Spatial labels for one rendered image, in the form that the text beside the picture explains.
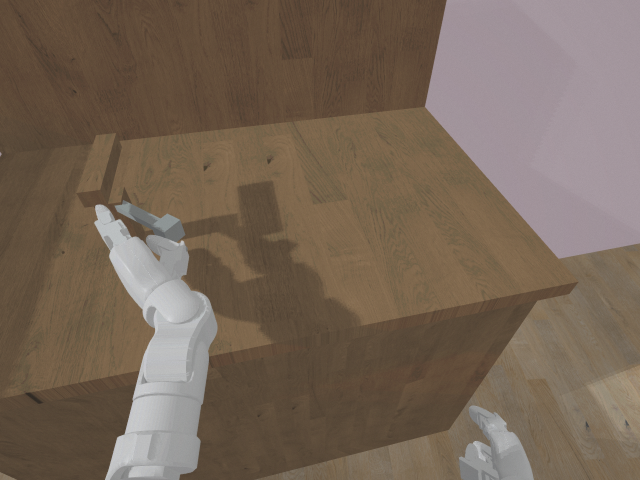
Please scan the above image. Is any tap lever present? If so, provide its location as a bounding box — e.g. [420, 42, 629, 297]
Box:
[115, 200, 185, 242]

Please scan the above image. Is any right robot hand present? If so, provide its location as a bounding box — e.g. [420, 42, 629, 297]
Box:
[459, 405, 534, 480]

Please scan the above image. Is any left robot forearm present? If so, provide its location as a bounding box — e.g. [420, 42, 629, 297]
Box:
[105, 279, 218, 480]

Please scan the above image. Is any counter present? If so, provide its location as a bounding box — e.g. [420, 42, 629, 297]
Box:
[0, 0, 579, 480]

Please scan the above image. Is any left robot hand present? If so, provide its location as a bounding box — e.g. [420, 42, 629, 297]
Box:
[94, 205, 189, 309]

